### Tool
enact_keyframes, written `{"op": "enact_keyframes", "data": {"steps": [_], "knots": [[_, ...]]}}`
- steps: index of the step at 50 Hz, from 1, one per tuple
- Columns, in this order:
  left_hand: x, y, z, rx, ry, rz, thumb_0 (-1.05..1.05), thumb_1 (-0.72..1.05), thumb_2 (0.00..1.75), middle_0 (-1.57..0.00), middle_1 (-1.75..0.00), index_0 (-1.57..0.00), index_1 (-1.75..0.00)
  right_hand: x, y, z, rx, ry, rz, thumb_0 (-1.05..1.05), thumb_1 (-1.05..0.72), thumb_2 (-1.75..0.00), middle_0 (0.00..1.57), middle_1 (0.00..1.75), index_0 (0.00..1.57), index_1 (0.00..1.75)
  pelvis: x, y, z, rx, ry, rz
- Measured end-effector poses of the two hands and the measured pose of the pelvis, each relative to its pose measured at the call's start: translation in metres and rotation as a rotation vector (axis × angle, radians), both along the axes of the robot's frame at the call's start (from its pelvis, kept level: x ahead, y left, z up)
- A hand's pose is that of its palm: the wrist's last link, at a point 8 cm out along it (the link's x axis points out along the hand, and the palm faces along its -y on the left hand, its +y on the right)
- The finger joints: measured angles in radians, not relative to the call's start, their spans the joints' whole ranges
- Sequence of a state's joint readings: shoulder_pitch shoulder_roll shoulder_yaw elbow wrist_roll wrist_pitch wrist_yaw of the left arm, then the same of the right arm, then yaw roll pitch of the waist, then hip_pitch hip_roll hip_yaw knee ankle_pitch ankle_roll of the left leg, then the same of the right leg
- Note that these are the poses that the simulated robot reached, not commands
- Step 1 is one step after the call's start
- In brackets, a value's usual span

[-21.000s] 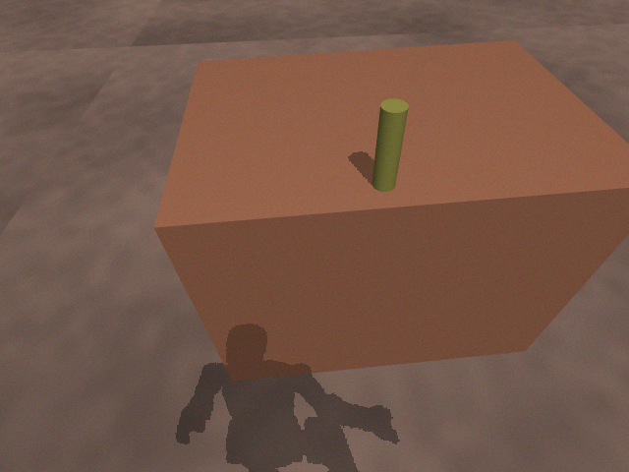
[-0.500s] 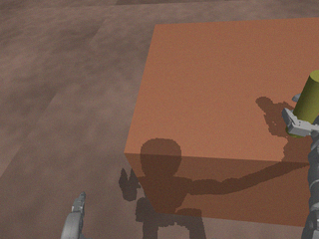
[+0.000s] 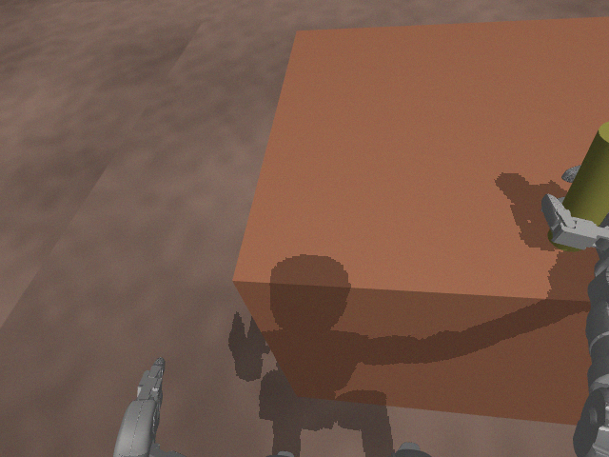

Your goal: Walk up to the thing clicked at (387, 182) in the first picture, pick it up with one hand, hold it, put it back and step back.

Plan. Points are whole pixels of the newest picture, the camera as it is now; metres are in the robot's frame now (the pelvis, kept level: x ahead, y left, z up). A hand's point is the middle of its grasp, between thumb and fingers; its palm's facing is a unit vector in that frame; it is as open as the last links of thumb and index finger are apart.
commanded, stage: loosen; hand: right
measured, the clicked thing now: (592, 193) +0.43 -0.28 +0.11
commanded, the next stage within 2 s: open in 0.02 s
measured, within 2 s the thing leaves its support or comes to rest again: neither
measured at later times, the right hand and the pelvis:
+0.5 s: hand (573, 207) +0.43 -0.28 +0.08, palm faces +0.35 +0.94 +0.03, open 11.1 cm; pelvis +0.00 +0.00 +0.00, yaw +0 degrees
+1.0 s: hand out of the picture +0.42 -0.34 +0.17, palm faces +0.41 +0.91 +0.01, open 15.8 cm; pelvis +0.01 +0.01 +0.01, yaw -1 degrees
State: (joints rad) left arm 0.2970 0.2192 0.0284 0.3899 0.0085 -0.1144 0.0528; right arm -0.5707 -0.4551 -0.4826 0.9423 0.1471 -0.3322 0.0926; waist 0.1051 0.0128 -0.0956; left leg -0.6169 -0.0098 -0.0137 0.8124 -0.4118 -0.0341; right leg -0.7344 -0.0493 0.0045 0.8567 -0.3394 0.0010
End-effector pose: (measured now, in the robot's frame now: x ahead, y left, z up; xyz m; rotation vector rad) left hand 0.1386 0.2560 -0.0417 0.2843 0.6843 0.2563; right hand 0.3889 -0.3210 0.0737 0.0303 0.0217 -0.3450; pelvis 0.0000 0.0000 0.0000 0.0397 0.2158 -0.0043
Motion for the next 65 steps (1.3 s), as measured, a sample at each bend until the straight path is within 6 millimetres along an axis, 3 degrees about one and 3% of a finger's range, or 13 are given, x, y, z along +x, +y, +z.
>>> {"op": "enact_keyframes", "data": {"steps": [9, 16, 25, 36, 42, 49, 54, 59, 65], "knots": [[-0.005, 0.001, 0.002, 0.0, -0.008, 0.0, -0.01, -0.51, 0.04, -0.06, -0.07, -0.07, -0.06, 0.0, 0.001, 0.001, 0.01, -0.001, -0.004, -0.02, 0.01, -0.86, 1.05, 1.0, 1.02, 0.99, -0.001, 0.0, -0.002, -0.002, 0.002, 0.001], [-0.006, 0.002, 0.001, 0.0, -0.008, -0.003, -0.01, -0.53, 0.05, -0.06, -0.07, -0.07, -0.06, 0.001, 0.0, 0.0, 0.0, -0.002, -0.006, -0.01, 0.1, -0.59, 1.04, 0.83, 1.02, 0.82, -0.004, 0.001, -0.004, -0.002, 0.005, 0.001], [-0.005, 0.001, 0.003, -0.003, -0.011, -0.008, -0.01, -0.54, 0.06, -0.06, -0.07, -0.06, -0.07, 0.002, 0.0, 0.0, 0.008, -0.002, -0.007, -0.01, 0.26, -0.35, 0.83, 0.59, 0.82, 0.58, -0.002, 0.002, -0.005, -0.003, 0.007, -0.001], [-0.001, 0.007, 0.008, 0.002, -0.026, -0.004, -0.01, -0.53, 0.05, -0.06, -0.07, -0.07, -0.07, 0.002, 0.0, 0.003, -0.004, -0.004, -0.003, -0.01, 0.33, -0.28, 0.53, 0.42, 0.53, 0.41, 0.001, 0.004, -0.005, -0.006, 0.005, 0.0], [0.0, 0.013, 0.018, 0.011, -0.04, 0.008, -0.01, -0.5, 0.03, -0.06, -0.07, -0.07, -0.05, -0.005, -0.014, 0.029, -0.011, -0.051, -0.038, -0.01, 0.35, -0.25, 0.4, 0.34, 0.4, 0.33, 0.007, 0.006, 0.001, -0.009, -0.023, 0.0], [0.009, 0.005, 0.008, -0.04, -0.013, -0.004, -0.01, -0.5, 0.02, -0.05, -0.06, -0.07, -0.04, -0.013, -0.053, 0.086, -0.057, -0.093, -0.087, -0.01, 0.4, -0.2, 0.28, 0.25, 0.28, 0.24, 0.012, 0.009, 0.009, -0.011, -0.053, -0.011], [0.02, -0.001, 0.005, -0.06, -0.026, -0.027, -0.01, -0.51, 0.03, -0.05, -0.06, -0.07, -0.05, -0.011, -0.064, 0.123, -0.056, -0.082, -0.032, -0.01, 0.47, -0.13, 0.17, 0.17, 0.18, 0.16, 0.014, 0.009, 0.013, -0.014, -0.064, -0.022], [0.024, -0.001, 0.012, -0.073, -0.054, -0.034, -0.01, -0.53, 0.04, -0.06, -0.06, -0.07, -0.06, -0.007, -0.068, 0.141, -0.14, 0.003, -0.015, -0.01, 0.5, -0.09, 0.11, 0.11, 0.11, 0.1, 0.015, 0.009, 0.018, -0.021, -0.073, -0.014], [0.006, 0.024, 0.015, -0.053, 0.004, 0.013, -0.01, -0.53, 0.04, -0.07, -0.06, -0.07, -0.06, -0.02, -0.093, 0.131, -0.224, 0.132, -0.145, -0.01, 0.52, -0.05, 0.08, 0.07, 0.08, 0.06, 0.016, 0.008, 0.023, -0.027, -0.073, -0.002]]}}
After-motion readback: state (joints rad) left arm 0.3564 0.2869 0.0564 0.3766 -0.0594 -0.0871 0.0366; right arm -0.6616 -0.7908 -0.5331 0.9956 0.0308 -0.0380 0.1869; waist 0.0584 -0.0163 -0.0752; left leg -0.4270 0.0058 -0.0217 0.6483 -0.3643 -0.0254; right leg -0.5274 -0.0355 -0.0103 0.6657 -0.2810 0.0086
